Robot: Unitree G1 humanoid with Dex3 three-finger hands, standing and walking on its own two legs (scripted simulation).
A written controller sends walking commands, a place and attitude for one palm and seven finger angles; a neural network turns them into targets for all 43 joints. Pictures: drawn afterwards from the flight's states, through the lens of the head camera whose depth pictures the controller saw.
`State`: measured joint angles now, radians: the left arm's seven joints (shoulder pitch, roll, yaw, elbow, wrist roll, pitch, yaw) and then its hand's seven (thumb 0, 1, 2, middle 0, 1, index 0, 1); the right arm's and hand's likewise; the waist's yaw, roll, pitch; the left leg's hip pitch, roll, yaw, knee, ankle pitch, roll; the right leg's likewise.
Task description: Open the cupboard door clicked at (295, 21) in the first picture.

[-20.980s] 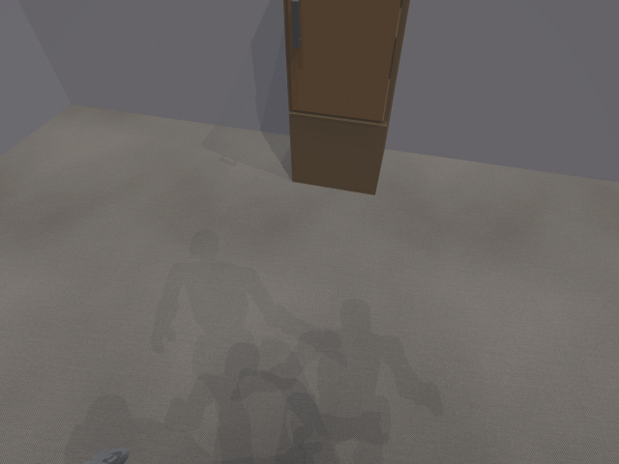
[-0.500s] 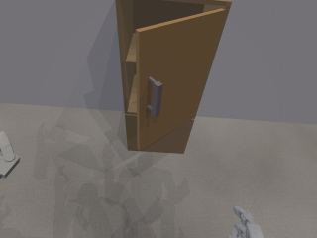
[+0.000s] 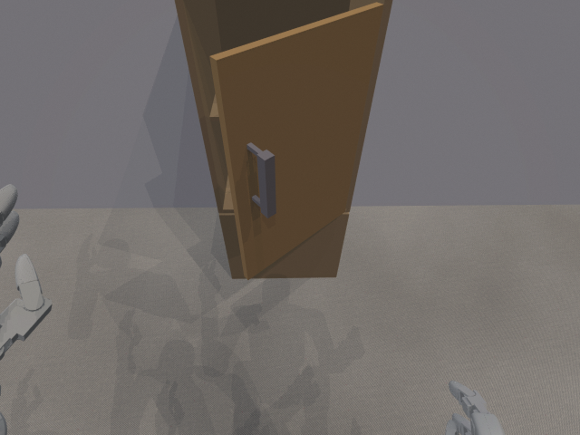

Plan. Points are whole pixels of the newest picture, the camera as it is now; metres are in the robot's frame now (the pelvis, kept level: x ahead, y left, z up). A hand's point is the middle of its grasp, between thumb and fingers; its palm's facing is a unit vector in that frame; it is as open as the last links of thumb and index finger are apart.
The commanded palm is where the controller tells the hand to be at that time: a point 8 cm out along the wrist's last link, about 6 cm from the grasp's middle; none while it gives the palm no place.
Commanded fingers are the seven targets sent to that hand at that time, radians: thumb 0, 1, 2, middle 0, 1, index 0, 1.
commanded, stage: stop stepping back and stand still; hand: left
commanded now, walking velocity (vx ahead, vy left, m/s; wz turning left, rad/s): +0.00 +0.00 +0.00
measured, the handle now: (260, 180) +0.56 +0.09 +0.01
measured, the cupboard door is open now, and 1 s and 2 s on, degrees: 40 40 40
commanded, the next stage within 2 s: let the arm hang, fingers relaxed in 0.88 s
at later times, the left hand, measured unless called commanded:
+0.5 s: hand out of the picture +0.19 +0.30 +0.16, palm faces +0.40 -0.79 -0.47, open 7.4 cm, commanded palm +0.13 +0.34 +0.18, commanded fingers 0.00 0.90 0.90 -0.20 -0.30 -0.20 -0.30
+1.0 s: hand out of the picture +0.17 +0.32 +0.15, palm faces +0.39 -0.78 -0.49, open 7.4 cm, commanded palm none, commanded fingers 0.00 0.90 0.90 -0.20 -0.30 -0.20 -0.30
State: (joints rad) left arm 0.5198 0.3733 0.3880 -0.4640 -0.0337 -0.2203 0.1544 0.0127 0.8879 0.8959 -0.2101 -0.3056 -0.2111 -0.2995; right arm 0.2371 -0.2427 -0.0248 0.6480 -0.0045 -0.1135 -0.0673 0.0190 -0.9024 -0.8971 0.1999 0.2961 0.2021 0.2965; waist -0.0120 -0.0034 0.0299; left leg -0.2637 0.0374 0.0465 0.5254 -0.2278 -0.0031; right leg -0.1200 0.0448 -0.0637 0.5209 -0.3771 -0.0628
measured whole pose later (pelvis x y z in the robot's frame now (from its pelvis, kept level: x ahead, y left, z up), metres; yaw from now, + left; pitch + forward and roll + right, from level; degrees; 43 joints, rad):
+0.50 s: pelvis -0.01 +0.04 +0.01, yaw +0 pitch +0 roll -1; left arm 0.57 0.40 0.40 -0.47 -0.05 -0.16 0.14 0.01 0.89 0.90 -0.21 -0.31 -0.21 -0.30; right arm 0.21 -0.20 0.03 0.61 -0.01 -0.09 -0.07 0.02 -0.90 -0.90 0.20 0.30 0.20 0.30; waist 0.00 0.01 0.02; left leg -0.28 0.02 0.06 0.45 -0.17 0.03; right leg -0.10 0.03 -0.05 0.37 -0.27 -0.01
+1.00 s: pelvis -0.03 +0.05 +0.01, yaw +1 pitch +1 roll -2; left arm 0.54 0.39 0.36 -0.39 -0.03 -0.18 0.14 0.01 0.89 0.90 -0.21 -0.31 -0.21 -0.30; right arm 0.21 -0.22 0.01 0.64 -0.01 -0.13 -0.05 0.02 -0.90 -0.90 0.20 0.30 0.20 0.30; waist 0.01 0.04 0.02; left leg -0.31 0.00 0.04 0.42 -0.12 0.05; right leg -0.13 0.02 -0.07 0.34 -0.23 0.00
